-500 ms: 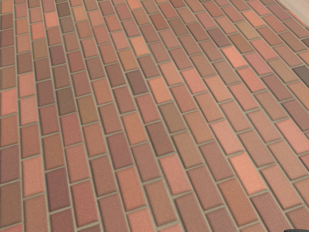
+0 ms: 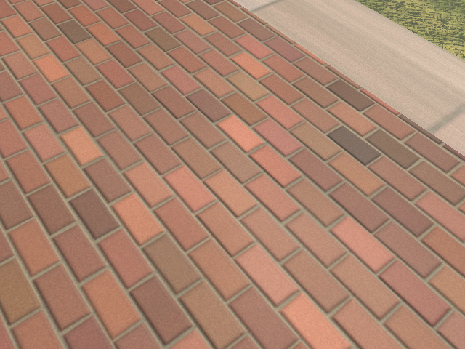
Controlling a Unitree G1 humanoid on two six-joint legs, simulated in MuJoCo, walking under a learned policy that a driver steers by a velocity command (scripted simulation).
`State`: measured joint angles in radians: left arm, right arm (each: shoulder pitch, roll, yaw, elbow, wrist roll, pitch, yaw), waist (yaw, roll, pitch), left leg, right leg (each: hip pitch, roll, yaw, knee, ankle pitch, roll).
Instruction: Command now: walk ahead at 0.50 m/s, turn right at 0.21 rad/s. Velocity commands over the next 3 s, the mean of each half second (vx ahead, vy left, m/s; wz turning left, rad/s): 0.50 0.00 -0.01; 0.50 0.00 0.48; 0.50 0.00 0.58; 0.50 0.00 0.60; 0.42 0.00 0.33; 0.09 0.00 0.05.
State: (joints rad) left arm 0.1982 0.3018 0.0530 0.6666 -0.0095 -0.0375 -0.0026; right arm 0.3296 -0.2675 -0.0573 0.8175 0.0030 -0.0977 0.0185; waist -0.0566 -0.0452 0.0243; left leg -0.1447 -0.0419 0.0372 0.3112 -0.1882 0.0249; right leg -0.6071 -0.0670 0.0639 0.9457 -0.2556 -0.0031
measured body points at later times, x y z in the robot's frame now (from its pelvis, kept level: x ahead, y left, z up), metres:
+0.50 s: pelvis +0.26 -0.07 +0.00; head +0.28 -0.08 +0.45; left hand +0.32 +0.21 -0.11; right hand +0.41 -0.34 -0.11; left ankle +0.37 +0.11 -0.67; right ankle +0.24 -0.15 -0.75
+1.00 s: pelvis +0.54 +0.01 +0.00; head +0.57 +0.03 +0.45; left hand +0.62 +0.32 -0.09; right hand +0.72 -0.23 -0.11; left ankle +0.53 +0.08 -0.75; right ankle +0.65 -0.14 -0.68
